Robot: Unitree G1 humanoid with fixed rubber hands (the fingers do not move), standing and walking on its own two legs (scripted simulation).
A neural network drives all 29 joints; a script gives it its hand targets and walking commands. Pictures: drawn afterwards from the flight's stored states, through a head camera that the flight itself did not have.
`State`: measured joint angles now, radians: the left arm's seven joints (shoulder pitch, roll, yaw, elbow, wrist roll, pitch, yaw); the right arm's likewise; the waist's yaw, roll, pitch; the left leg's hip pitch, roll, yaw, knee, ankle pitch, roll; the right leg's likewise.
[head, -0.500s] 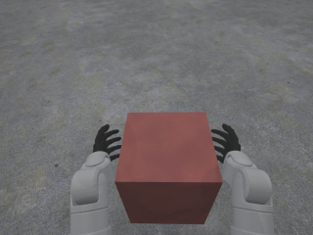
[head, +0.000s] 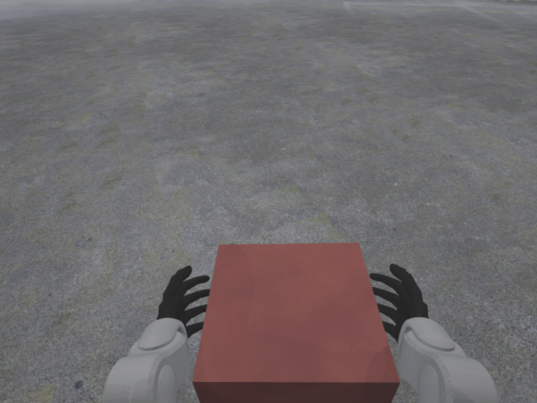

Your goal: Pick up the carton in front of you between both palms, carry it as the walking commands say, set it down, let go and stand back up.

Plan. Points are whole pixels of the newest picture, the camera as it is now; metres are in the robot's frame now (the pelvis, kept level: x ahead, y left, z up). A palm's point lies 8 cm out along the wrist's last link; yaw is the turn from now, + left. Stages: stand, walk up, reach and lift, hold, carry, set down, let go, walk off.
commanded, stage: carry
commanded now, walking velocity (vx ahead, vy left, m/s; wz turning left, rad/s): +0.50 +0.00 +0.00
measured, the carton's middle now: (290, 351) +0.23 +0.00 +0.00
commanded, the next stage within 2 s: none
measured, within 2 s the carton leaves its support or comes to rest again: neither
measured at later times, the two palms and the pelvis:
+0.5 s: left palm (222, 176) +0.54 +0.13 +0.10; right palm (370, 181) +0.54 -0.17 +0.09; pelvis +0.32 -0.01 -0.01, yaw -1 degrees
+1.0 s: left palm (236, 112) +0.88 +0.14 +0.08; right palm (341, 111) +0.87 -0.16 +0.09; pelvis +0.65 +0.00 -0.02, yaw -3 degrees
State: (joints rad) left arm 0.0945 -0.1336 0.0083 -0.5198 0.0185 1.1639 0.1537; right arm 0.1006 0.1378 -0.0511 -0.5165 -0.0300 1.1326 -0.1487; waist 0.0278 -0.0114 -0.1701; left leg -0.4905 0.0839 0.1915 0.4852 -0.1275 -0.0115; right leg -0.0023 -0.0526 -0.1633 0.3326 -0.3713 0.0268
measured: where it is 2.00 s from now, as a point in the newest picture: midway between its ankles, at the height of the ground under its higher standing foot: (284, 229)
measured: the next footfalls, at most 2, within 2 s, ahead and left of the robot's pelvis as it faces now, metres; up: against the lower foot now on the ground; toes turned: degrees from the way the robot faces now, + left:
left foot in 0.02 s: +0.19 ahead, +0.11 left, +0.00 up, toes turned +10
right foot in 0.50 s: +0.49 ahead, -0.13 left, +0.00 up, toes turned -11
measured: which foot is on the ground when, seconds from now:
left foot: up 0.00-0.00, down 0.02-0.54, up 0.56-0.94, down 0.96-1.00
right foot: down 0.00-0.06, up 0.08-0.48, down 0.50-1.00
